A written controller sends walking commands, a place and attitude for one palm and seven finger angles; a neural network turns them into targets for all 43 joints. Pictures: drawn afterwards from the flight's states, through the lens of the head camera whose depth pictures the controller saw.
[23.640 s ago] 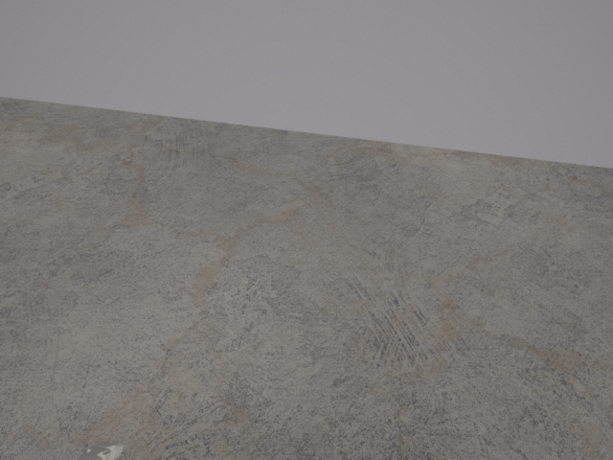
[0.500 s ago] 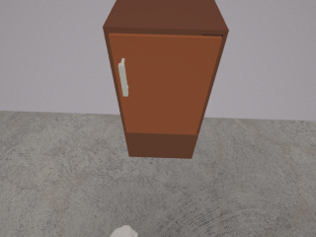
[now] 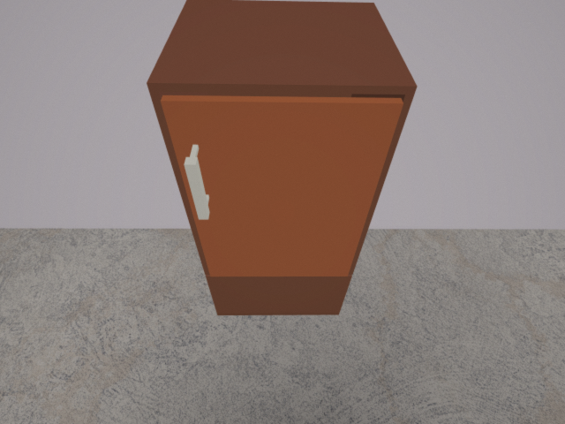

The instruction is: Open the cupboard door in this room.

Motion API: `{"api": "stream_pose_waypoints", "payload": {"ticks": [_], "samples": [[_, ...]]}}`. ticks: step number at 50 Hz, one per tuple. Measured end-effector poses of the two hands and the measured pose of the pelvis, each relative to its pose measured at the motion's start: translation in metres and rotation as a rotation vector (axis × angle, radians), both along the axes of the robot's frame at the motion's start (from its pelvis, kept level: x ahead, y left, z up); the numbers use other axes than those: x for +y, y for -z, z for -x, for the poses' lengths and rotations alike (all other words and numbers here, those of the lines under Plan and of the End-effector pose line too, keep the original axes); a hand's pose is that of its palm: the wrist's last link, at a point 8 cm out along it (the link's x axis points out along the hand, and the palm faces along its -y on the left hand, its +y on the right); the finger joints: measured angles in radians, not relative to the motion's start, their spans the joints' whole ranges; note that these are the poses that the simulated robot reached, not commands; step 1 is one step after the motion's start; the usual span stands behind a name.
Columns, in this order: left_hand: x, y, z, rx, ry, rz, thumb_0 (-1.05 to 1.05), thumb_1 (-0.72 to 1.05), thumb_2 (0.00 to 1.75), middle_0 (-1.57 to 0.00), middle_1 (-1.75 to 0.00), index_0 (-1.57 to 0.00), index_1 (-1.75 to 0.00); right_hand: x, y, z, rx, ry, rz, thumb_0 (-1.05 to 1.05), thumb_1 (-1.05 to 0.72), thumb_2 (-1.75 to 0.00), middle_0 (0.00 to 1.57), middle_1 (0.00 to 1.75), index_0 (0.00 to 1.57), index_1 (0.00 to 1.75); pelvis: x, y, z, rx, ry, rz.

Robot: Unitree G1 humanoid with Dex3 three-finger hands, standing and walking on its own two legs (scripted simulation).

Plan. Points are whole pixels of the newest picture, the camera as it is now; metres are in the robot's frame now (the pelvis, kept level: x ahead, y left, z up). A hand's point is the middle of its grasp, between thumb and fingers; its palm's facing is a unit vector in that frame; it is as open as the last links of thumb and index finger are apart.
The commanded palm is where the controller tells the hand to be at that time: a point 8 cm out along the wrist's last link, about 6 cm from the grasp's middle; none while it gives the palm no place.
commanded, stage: come to a stop and stand still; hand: left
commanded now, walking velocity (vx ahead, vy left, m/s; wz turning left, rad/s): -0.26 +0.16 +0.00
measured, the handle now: (199, 183) +0.55 +0.19 -0.02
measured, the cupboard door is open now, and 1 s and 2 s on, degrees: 0 0 0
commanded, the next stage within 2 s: look again from close up in 1.24 s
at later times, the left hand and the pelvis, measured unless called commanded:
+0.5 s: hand out of the picture +0.01 +0.24 -0.18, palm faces +0.08 -0.98 -0.19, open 7.3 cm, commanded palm none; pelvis -0.02 +0.04 +0.00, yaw +1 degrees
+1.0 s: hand out of the picture +0.01 +0.18 -0.16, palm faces +0.01 -0.97 -0.23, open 7.2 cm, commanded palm none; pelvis -0.03 -0.01 +0.00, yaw +0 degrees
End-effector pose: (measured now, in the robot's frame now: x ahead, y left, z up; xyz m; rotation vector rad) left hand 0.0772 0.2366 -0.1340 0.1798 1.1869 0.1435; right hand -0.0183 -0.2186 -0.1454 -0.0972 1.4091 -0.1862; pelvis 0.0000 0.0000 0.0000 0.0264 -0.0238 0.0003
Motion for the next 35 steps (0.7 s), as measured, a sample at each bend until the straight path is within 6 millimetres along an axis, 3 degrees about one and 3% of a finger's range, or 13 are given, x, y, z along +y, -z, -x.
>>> {"api": "stream_pose_waypoints", "payload": {"ticks": [4, 9, 14, 18, 21, 26, 31, 35], "samples": [[-0.017, 0.001, -0.021, -0.001, 0.026, -0.016, 0.00, 0.91, 0.90, -0.20, -0.30, -0.20, -0.30, -0.008, 0.016, -0.005, 0.049, 0.036, -0.035, 0.01, -0.92, -0.90, 0.20, 0.30, 0.20, 0.29, -0.011, 0.007, -0.012, 0.001, -0.008, 0.007], [-0.023, -0.001, -0.017, 0.013, -0.005, -0.009, 0.00, 0.91, 0.90, -0.20, -0.30, -0.21, -0.30, -0.015, 0.015, -0.024, 0.051, -0.001, -0.021, 0.01, -0.92, -0.90, 0.20, 0.30, 0.20, 0.29, -0.008, 0.004, -0.006, 0.005, -0.019, 0.002], [-0.001, 0.003, 0.006, 0.030, -0.042, -0.014, 0.00, 0.91, 0.90, -0.20, -0.30, -0.21, -0.30, -0.016, 0.007, -0.053, -0.031, -0.055, 0.022, 0.01, -0.92, -0.90, 0.19, 0.30, 0.20, 0.29, 0.005, 0.004, 0.006, 0.011, -0.023, 0.009], [0.026, 0.018, 0.030, 0.058, -0.057, -0.003, 0.00, 0.91, 0.90, -0.20, -0.30, -0.21, -0.30, -0.007, -0.003, -0.068, -0.134, -0.083, 0.071, 0.01, -0.92, -0.90, 0.19, 0.30, 0.20, 0.29, 0.022, 0.011, 0.016, 0.011, -0.018, 0.030], [0.043, 0.025, 0.049, 0.097, -0.076, 0.009, 0.00, 0.91, 0.90, -0.20, -0.30, -0.21, -0.30, 0.008, -0.013, -0.065, -0.174, -0.093, 0.093, 0.01, -0.92, -0.90, 0.19, 0.30, 0.20, 0.29, 0.034, 0.011, 0.020, -0.001, -0.011, 0.032], [0.055, 0.014, 0.079, 0.160, -0.104, 0.035, 0.00, 0.91, 0.90, -0.20, -0.30, -0.20, -0.30, 0.031, -0.029, -0.052, -0.143, -0.107, 0.083, 0.01, -0.92, -0.90, 0.19, 0.30, 0.20, 0.29, 0.043, -0.007, 0.016, 0.012, -0.018, 0.049], [0.053, 0.009, 0.103, 0.240, -0.099, 0.043, 0.00, 0.91, 0.90, -0.20, -0.30, -0.20, -0.30, 0.034, -0.031, -0.039, -0.113, -0.072, 0.087, 0.01, -0.93, -0.90, 0.20, 0.30, 0.21, 0.29, 0.045, -0.012, 0.013, 0.026, -0.006, 0.048], [0.042, 0.008, 0.104, 0.277, -0.074, 0.042, 0.01, 0.91, 0.90, -0.20, -0.30, -0.20, -0.30, 0.029, -0.025, -0.020, -0.071, -0.036, 0.076, 0.01, -0.92, -0.90, 0.20, 0.30, 0.21, 0.29, 0.039, -0.012, 0.016, 0.025, 0.002, 0.044]]}}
